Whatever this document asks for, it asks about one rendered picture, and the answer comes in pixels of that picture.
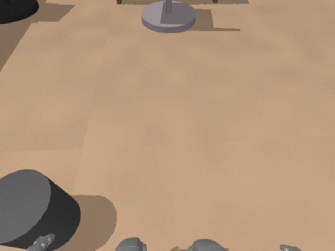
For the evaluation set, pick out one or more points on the left robot hand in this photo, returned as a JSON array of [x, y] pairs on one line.
[[42, 243]]

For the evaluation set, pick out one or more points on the office chair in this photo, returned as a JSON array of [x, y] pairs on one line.
[[16, 10], [168, 16]]

